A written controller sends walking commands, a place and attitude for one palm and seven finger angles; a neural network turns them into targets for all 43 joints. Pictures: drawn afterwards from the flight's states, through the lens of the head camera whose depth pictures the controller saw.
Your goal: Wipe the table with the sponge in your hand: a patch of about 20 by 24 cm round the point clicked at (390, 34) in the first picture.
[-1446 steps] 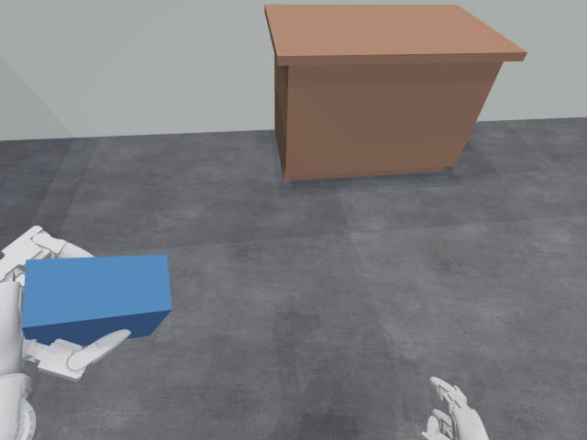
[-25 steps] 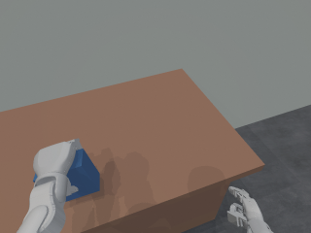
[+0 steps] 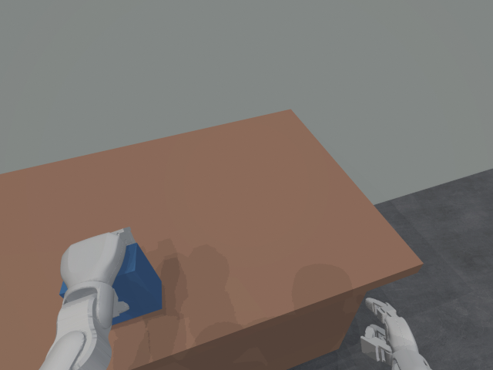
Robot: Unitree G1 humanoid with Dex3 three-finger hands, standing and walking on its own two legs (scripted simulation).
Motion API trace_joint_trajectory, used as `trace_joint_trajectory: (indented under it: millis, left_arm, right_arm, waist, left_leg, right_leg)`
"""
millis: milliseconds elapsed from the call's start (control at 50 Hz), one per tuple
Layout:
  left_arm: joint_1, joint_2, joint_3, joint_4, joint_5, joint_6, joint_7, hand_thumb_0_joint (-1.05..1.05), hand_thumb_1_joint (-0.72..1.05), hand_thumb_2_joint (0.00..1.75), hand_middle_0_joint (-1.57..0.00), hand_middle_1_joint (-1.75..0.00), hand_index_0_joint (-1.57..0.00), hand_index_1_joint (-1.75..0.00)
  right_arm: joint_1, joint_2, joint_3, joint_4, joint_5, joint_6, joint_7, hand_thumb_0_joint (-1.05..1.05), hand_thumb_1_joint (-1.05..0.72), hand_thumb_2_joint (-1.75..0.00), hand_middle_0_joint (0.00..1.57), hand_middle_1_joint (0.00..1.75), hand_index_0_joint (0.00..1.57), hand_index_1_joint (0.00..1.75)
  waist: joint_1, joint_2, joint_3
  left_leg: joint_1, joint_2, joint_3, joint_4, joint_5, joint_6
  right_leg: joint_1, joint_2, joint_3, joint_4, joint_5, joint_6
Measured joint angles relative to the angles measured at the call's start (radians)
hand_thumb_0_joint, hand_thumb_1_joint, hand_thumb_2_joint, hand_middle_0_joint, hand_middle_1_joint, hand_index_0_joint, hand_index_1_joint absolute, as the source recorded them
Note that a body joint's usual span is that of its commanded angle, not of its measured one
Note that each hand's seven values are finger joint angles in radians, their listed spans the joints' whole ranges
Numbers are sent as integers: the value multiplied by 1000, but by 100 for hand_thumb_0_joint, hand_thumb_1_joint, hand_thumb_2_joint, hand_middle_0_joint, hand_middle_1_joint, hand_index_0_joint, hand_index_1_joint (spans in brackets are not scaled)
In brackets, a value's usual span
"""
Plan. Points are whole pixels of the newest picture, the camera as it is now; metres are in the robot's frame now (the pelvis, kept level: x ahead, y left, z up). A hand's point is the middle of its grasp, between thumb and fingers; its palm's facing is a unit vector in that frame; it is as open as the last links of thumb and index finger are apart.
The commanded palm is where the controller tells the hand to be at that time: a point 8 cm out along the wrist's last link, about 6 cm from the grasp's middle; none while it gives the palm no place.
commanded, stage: lower the sponge onto the table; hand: left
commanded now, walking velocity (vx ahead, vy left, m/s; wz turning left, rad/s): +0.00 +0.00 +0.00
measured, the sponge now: (121, 293) +0.22 +0.27 +0.00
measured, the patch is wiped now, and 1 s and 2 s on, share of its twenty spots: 0.00 0.15 0.40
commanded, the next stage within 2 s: wipe forward along the first lane in 0.58 s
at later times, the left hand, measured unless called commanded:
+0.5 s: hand (116, 282) +0.22 +0.27 +0.03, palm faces -0.03 -0.11 -0.99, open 10.1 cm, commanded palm +0.19 +0.26 +0.08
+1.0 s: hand (116, 271) +0.24 +0.28 +0.03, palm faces -0.06 -0.08 -0.99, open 10.1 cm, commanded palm +0.22 +0.28 +0.06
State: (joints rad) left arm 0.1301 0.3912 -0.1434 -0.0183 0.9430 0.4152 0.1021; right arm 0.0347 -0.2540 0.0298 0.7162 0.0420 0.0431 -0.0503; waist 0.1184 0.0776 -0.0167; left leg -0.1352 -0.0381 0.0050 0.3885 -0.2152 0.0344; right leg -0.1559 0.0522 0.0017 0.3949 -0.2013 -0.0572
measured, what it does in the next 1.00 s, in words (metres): stands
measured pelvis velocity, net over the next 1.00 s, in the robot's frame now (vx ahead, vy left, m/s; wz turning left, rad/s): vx -0.01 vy -0.01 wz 0.02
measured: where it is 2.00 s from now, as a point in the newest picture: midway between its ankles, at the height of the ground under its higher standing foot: outside the picture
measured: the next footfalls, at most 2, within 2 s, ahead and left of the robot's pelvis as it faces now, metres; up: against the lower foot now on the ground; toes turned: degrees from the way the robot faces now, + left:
none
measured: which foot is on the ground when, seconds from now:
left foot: down 0.00-1.00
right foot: down 0.00-1.00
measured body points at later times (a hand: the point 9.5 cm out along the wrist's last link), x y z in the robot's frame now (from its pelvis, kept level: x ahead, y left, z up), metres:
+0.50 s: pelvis +0.00 +0.00 +0.00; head -0.02 -0.03 +0.45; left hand +0.22 +0.27 +0.08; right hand +0.23 -0.21 -0.09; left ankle +0.00 +0.10 -0.74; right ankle +0.01 -0.09 -0.74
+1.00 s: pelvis -0.01 -0.01 +0.00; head -0.01 -0.05 +0.44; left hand +0.24 +0.28 +0.08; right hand +0.23 -0.22 -0.10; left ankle +0.00 +0.10 -0.74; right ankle +0.01 -0.09 -0.74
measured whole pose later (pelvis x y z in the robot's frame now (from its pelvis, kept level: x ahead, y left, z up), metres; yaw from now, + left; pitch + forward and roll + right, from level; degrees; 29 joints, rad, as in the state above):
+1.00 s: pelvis -0.01 -0.01 +0.00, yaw +1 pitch +1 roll +0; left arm -0.03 0.38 -0.13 0.24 0.96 0.37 0.14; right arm 0.03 -0.26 0.03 0.73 0.06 0.06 -0.08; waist 0.12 0.07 -0.06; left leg -0.24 -0.03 -0.02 0.46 -0.23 0.02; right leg -0.26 0.06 -0.02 0.46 -0.22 -0.07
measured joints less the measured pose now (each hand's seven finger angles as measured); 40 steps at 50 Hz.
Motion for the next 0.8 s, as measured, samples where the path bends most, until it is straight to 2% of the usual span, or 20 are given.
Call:
trace_joint_trajectory:
  millis: [120, 460, 700, 800]
  left_arm:
    - [28, -10, -7, -12, 5, 4, 21, -1, -50, 103, -73, -133, -74, -133]
    - [-6, -34, -33, 64, 25, 15, 55, -1, -50, 103, -73, -133, -75, -133]
    - [8, -33, -9, 79, 16, -5, 74, -1, -50, 103, -71, -135, -73, -135]
    - [-25, -33, -15, 115, 19, 1, 65, -1, -50, 103, -72, -134, -74, -134]
  right_arm:
    - [3, 0, -6, -4, 1, 6, 9, 2, -90, -90, 20, 30, 21, 32]
    - [3, 2, -8, -3, 7, 4, 10, 2, -91, -90, 20, 30, 21, 32]
    - [-5, 7, -2, -3, 10, 15, 14, 2, -91, -90, 20, 30, 21, 31]
    - [-10, 1, -1, 0, 14, 19, 1, 2, -91, -90, 20, 30, 20, 31]
  waist:
    - [0, -1, -7]
    - [0, -1, -18]
    - [-3, -4, -31]
    - [-1, -5, -33]
  left_leg:
    - [-4, -2, 3, 4, -3, 2]
    - [-25, -3, -3, 17, -4, 1]
    - [-42, 5, -2, 37, -15, -6]
    - [-56, 6, -7, 46, -16, -8]
  right_leg:
    - [-5, -1, 4, 4, -2, 3]
    - [-25, -2, -2, 19, -6, 1]
    - [-42, 7, -1, 35, -13, -6]
    - [-54, 7, -6, 43, -16, -8]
